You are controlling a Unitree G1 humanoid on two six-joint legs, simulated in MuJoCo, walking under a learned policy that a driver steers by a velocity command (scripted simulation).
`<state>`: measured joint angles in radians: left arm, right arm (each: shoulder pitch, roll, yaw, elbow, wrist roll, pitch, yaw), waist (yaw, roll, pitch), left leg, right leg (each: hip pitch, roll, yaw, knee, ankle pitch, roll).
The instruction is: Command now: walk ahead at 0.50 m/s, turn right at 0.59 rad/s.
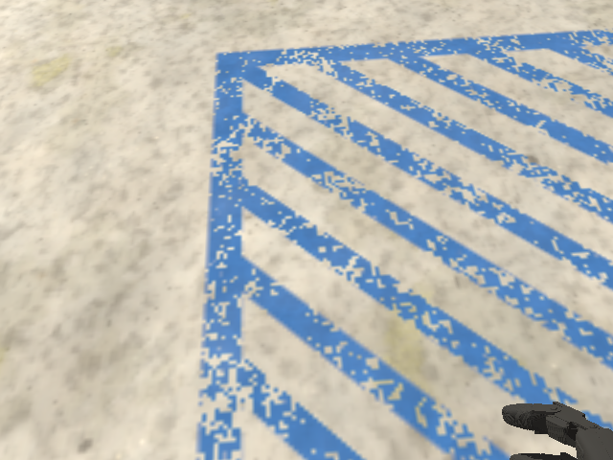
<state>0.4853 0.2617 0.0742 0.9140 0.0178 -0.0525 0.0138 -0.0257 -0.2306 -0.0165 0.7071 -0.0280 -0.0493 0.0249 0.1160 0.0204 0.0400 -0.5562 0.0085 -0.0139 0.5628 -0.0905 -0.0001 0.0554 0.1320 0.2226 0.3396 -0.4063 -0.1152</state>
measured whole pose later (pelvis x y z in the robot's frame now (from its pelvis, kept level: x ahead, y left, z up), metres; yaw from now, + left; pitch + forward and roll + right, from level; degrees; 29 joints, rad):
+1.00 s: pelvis +0.50 -0.08 +0.01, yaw -3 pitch +1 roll -1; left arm 0.41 0.21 0.03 0.94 0.02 -0.10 0.02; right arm 0.13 -0.23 -0.04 0.80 -0.03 -0.01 0.06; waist 0.04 0.03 0.04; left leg -0.62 0.06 0.08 0.70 -0.03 0.07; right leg 0.11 0.06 -0.23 0.19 -0.33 -0.05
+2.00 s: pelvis +1.03 -0.02 +0.02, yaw +30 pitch +2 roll -1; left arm 0.42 0.25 0.04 0.87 0.02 -0.09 -0.01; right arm 0.11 -0.27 -0.04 0.70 -0.04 0.00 0.07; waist 0.07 0.05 0.02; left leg -0.62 0.04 -0.03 0.78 -0.10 0.03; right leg -0.02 0.00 -0.17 0.24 -0.25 -0.02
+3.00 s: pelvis +1.50 +0.22 +0.02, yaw +10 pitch +1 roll +0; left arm 0.38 0.27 0.07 0.87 0.00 -0.04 -0.01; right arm 0.11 -0.26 -0.02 0.75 -0.04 -0.03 0.02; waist 0.05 0.03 0.04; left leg -0.66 0.12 -0.05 0.84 -0.12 -0.06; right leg -0.10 0.15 0.09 0.30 -0.21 -0.13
